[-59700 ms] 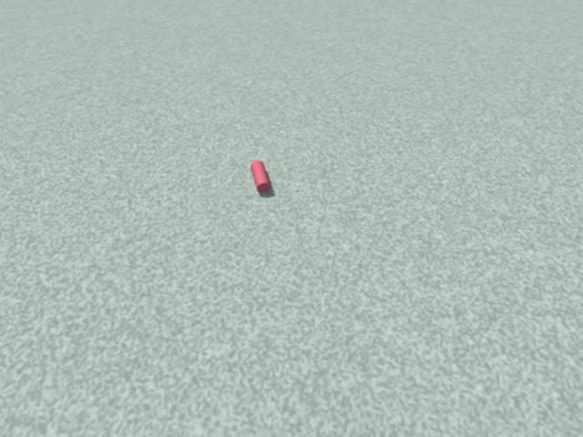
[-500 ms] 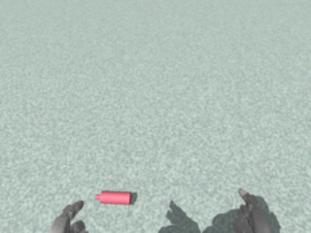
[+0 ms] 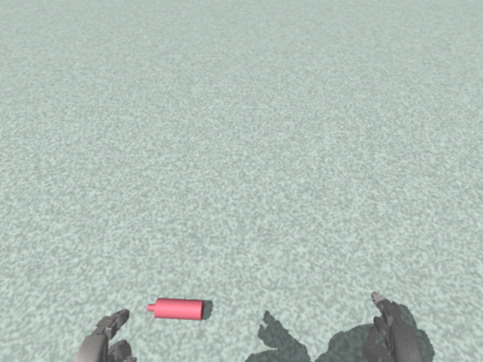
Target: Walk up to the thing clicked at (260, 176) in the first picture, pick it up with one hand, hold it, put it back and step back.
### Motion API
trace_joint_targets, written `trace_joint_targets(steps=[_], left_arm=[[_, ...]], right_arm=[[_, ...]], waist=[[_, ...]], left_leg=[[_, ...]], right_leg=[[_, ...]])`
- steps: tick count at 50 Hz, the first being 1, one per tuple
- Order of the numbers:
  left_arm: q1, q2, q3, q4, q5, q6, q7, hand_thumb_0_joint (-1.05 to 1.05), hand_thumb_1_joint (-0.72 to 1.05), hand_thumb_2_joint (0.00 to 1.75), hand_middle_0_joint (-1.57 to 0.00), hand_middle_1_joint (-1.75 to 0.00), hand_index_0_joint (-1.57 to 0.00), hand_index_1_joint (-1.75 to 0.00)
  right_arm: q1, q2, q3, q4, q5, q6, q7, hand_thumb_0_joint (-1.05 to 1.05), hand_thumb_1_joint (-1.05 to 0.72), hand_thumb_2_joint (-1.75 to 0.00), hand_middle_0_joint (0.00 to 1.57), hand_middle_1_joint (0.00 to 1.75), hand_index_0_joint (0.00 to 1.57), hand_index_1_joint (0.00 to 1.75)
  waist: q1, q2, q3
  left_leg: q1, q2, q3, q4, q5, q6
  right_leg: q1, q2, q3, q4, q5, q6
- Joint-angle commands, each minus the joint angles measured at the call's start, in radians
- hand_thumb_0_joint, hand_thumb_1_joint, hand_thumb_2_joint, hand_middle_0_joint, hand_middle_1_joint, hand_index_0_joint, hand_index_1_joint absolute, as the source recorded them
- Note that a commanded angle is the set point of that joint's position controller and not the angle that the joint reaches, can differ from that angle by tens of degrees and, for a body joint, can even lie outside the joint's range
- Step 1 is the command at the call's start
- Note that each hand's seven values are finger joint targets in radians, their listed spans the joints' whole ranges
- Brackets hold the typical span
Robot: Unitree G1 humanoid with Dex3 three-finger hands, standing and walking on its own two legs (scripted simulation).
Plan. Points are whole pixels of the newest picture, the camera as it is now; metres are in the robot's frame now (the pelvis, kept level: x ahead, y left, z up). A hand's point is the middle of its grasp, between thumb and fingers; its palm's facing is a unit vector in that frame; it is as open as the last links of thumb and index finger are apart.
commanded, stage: home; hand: left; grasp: from above
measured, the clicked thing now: (175, 308) +0.46 +0.26 -0.68
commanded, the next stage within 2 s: stand in 0.12 s
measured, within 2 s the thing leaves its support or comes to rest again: neither
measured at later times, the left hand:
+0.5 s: hand out of the picture +0.11 +0.24 -0.10, palm faces +0.03 -0.94 -0.35, open 7.4 cm
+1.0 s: hand out of the picture +0.02 +0.24 -0.10, palm faces +0.07 -0.94 -0.34, open 7.4 cm
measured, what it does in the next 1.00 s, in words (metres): rises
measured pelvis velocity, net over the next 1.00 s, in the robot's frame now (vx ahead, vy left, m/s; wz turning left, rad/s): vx -0.01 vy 0.00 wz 0.04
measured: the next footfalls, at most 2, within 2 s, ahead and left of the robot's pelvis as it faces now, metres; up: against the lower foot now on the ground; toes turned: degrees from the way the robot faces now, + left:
none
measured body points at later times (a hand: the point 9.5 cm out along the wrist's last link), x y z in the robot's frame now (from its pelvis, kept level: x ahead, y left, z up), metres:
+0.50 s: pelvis -0.01 +0.00 +0.03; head +0.02 +0.01 +0.48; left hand +0.11 +0.29 -0.07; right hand +0.11 -0.27 -0.09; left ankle +0.01 +0.13 -0.68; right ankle -0.01 -0.13 -0.68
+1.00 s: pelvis -0.01 +0.00 +0.06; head -0.01 +0.00 +0.51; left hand +0.01 +0.29 -0.08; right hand +0.08 -0.27 -0.08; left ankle +0.01 +0.13 -0.68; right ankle -0.01 -0.13 -0.68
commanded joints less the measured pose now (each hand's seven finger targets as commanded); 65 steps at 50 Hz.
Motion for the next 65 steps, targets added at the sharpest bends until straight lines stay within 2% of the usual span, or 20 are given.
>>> trace_joint_targets(steps=[1, 4, 5, 7, 9, 10, 11, 12, 13, 14, 16, 19, 21, 23, 30, 32, 37, 45, 52, 65], left_arm=[[-0.014, 0.095, 0.058, -0.183, 0.006, -0.048, 0.009, 0.0, 0.9, 0.9, -0.2, -0.3, -0.2, -0.3], [-0.012, 0.102, 0.074, -0.196, 0.001, -0.048, 0.009, 0.0, 0.9, 0.9, -0.2, -0.3, -0.2, -0.3], [0.017, 0.07, 0.048, -0.157, 0.0, -0.043, 0.004, 0.0, 0.9, 0.9, -0.2, -0.3, -0.2, -0.3], [-0.025, 0.117, 0.08, -0.21, 0.002, -0.052, 0.01, 0.0, 0.9, 0.9, -0.2, -0.3, -0.2, -0.3], [-0.018, 0.112, 0.07, -0.203, 0.005, -0.056, 0.01, 0.0, 0.9, 0.9, -0.2, -0.3, -0.2, -0.3], [-0.027, 0.097, 0.058, -0.192, 0.003, -0.058, 0.009, 0.0, 0.9, 0.9, -0.2, -0.3, -0.2, -0.3], [-0.317, 0.173, 0.067, 0.159, 0.124, -0.266, 0.047, 0.0, 0.9, 0.9, -0.2, -0.3, -0.2, -0.3], [-0.224, 0.196, 0.085, 0.347, 0.129, -0.332, 0.041, 0.0, 0.9, 0.9, -0.2, -0.3, -0.2, -0.3], [-0.223, 0.216, 0.086, 0.39, 0.133, -0.365, 0.035, 0.0, 0.9, 0.9, -0.2, -0.3, -0.2, -0.3], [-0.24, 0.212, 0.075, 0.414, 0.13, -0.385, 0.027, 0.0, 0.9, 0.9, -0.2, -0.3, -0.2, -0.3], [-0.271, 0.213, 0.066, 0.493, 0.121, -0.414, 0.021, 0.0, 0.9, 0.9, -0.2, -0.3, -0.2, -0.3], [-0.281, 0.198, 0.074, 0.612, 0.105, -0.422, 0.023, 0.0, 0.9, 0.9, -0.2, -0.3, -0.2, -0.3], [-0.315, 0.199, 0.073, 0.684, 0.102, -0.435, 0.025, 0.0, 0.9, 0.9, -0.2, -0.3, -0.2, -0.3], [-0.32, 0.198, 0.074, 0.748, 0.104, -0.449, 0.027, 0.0, 0.9, 0.9, -0.2, -0.3, -0.2, -0.3], [-0.315, 0.204, 0.069, 0.933, 0.095, -0.466, 0.029, 0.0, 0.9, 0.9, -0.2, -0.3, -0.2, -0.3], [-0.321, 0.208, 0.065, 0.974, 0.091, -0.468, 0.028, 0.0, 0.9, 0.9, -0.2, -0.3, -0.2, -0.3], [-0.32, 0.225, 0.059, 1.065, 0.089, -0.47, 0.028, 0.0, 0.9, 0.9, -0.2, -0.3, -0.2, -0.3], [-0.337, 0.237, 0.051, 1.161, 0.089, -0.468, 0.025, 0.0, 0.9, 0.9, -0.2, -0.3, -0.2, -0.3], [-0.355, 0.25, 0.049, 1.2, 0.089, -0.471, 0.02, 0.0, 0.9, 0.9, -0.2, -0.3, -0.2, -0.3], [-0.386, 0.272, 0.048, 1.231, 0.08, -0.475, 0.014, 0.0, 0.9, 0.9, -0.2, -0.3, -0.2, -0.3]], right_arm=[[-0.069, -0.116, -0.048, -0.171, -0.002, -0.052, -0.017, 0.0, -0.9, -0.9, 0.2, 0.3, 0.2, 0.3], [-0.064, -0.126, -0.055, -0.173, 0.0, -0.05, -0.013, 0.0, -0.9, -0.9, 0.2, 0.3, 0.2, 0.3], [-0.064, -0.121, -0.051, -0.176, 0.0, -0.049, -0.013, 0.0, -0.9, -0.9, 0.2, 0.3, 0.2, 0.3], [-0.062, -0.126, -0.055, -0.172, -0.001, -0.048, -0.014, 0.0, -0.9, -0.9, 0.2, 0.3, 0.2, 0.3], [-0.055, -0.125, -0.054, -0.172, -0.001, -0.046, -0.015, 0.0, -0.9, -0.9, 0.2, 0.3, 0.2, 0.3], [-0.053, -0.123, -0.053, -0.166, -0.001, -0.047, -0.015, 0.0, -0.9, -0.9, 0.2, 0.3, 0.2, 0.3], [-0.12, -0.222, -0.086, 0.082, -0.115, 0.061, 0.045, 0.0, -0.9, -0.9, 0.2, 0.3, 0.2, 0.3], [-0.137, -0.232, -0.102, 0.098, -0.119, 0.101, 0.075, 0.0, -0.9, -0.9, 0.2, 0.3, 0.2, 0.3], [-0.133, -0.231, -0.099, 0.091, -0.121, 0.119, 0.094, 0.0, -0.9, -0.9, 0.2, 0.3, 0.2, 0.3], [-0.122, -0.229, -0.098, 0.088, -0.123, 0.131, 0.106, 0.0, -0.9, -0.9, 0.2, 0.3, 0.2, 0.3], [-0.11, -0.206, -0.093, 0.134, -0.073, 0.139, 0.139, 0.0, -0.9, -0.9, 0.2, 0.3, 0.2, 0.3], [-0.142, -0.219, -0.11, 0.175, -0.056, 0.15, 0.16, 0.0, -0.9, -0.9, 0.2, 0.3, 0.2, 0.3], [-0.146, -0.219, -0.113, 0.211, -0.058, 0.163, 0.164, 0.0, -0.9, -0.9, 0.2, 0.3, 0.2, 0.3], [-0.154, -0.223, -0.114, 0.237, -0.061, 0.171, 0.165, 0.0, -0.9, -0.9, 0.2, 0.3, 0.2, 0.3], [-0.162, -0.239, -0.117, 0.327, -0.054, 0.195, 0.153, 0.0, -0.9, -0.9, 0.2, 0.3, 0.2, 0.3], [-0.146, -0.243, -0.113, 0.354, -0.051, 0.201, 0.149, 0.0, -0.9, -0.9, 0.2, 0.3, 0.2, 0.3], [-0.16, -0.249, -0.107, 0.407, -0.04, 0.212, 0.147, 0.0, -0.9, -0.9, 0.2, 0.3, 0.2, 0.3], [-0.176, -0.257, -0.099, 0.462, -0.033, 0.221, 0.148, 0.0, -0.9, -0.9, 0.2, 0.3, 0.2, 0.3], [-0.192, -0.263, -0.095, 0.491, -0.031, 0.225, 0.152, 0.0, -0.9, -0.9, 0.2, 0.3, 0.2, 0.3], [-0.195, -0.282, -0.083, 0.52, -0.029, 0.224, 0.155, 0.0, -0.9, -0.9, 0.2, 0.3, 0.2, 0.3]], waist=[[-0.002, -0.013, -0.053], [-0.001, 0.01, -0.061], [-0.005, -0.003, -0.082], [-0.004, 0.017, -0.084], [-0.011, -0.006, -0.096], [-0.013, -0.001, -0.071], [0.071, -0.066, 0.144], [0.068, -0.127, 0.066], [0.053, -0.159, 0.05], [0.035, -0.108, 0.072], [0.057, -0.055, 0.035], [0.075, -0.061, 0.037], [0.069, -0.045, 0.052], [0.07, -0.037, 0.062], [0.068, -0.025, 0.114], [0.054, -0.031, 0.138], [0.055, -0.026, 0.163], [0.053, -0.02, 0.218], [0.05, -0.03, 0.225], [0.054, -0.033, 0.199]], left_leg=[[0.081, -0.027, 0.017, -0.163, 0.207, 0.034], [0.095, -0.023, 0.021, -0.166, 0.22, 0.031], [0.098, -0.023, 0.017, -0.158, 0.242, 0.032], [0.102, -0.025, 0.021, -0.155, 0.245, 0.033], [0.113, -0.025, 0.024, -0.143, 0.28, 0.035], [0.099, -0.024, 0.022, -0.147, 0.254, 0.034], [0.105, 0.0, -0.018, -0.233, 0.412, 0.081], [0.154, -0.012, 0.018, -0.228, 0.383, 0.093], [0.187, -0.014, 0.014, -0.231, 0.359, 0.092], [0.2, -0.015, 0.001, -0.249, 0.367, 0.089], [0.264, -0.013, -0.005, -0.299, 0.353, 0.087], [0.326, -0.007, -0.022, -0.319, 0.395, 0.081], [0.349, 0.0, -0.032, -0.356, 0.352, 0.083], [0.359, 0.014, -0.056, -0.387, 0.371, 0.087], [0.418, 0.036, -0.088, -0.482, 0.415, 0.085], [0.426, 0.038, -0.088, -0.517, 0.398, 0.079], [0.463, 0.043, -0.092, -0.576, 0.376, 0.068], [0.466, 0.052, -0.105, -0.665, 0.278, 0.055], [0.488, 0.052, -0.103, -0.687, 0.264, 0.047], [0.512, 0.06, -0.092, -0.69, 0.377, 0.046]], right_leg=[[0.024, 0.029, -0.03, -0.166, 0.189, -0.016], [0.025, 0.031, -0.032, -0.154, 0.199, -0.018], [0.034, 0.031, -0.033, -0.152, 0.22, -0.017], [0.033, 0.029, -0.029, -0.151, 0.226, -0.016], [0.041, 0.029, -0.026, -0.148, 0.26, -0.014], [0.026, 0.03, -0.027, -0.15, 0.239, -0.014], [0.245, -0.054, 0.031, -0.202, 0.207, -0.033], [0.263, -0.076, 0.115, -0.254, 0.177, -0.072], [0.249, -0.1, 0.164, -0.269, 0.175, -0.095], [0.22, -0.078, 0.15, -0.267, 0.231, -0.091], [0.309, -0.088, 0.114, -0.243, 0.301, -0.069], [0.293, -0.086, 0.101, -0.278, 0.296, -0.056], [0.299, -0.088, 0.098, -0.308, 0.251, -0.046], [0.331, -0.081, 0.078, -0.32, 0.28, -0.038], [0.404, -0.084, 0.06, -0.409, 0.323, -0.036], [0.419, -0.086, 0.066, -0.442, 0.32, -0.038], [0.471, -0.099, 0.067, -0.528, 0.31, -0.033], [0.507, -0.102, 0.06, -0.596, 0.275, -0.024], [0.504, -0.107, 0.063, -0.644, 0.247, -0.019], [0.558, -0.124, 0.07, -0.671, 0.303, -0.021]])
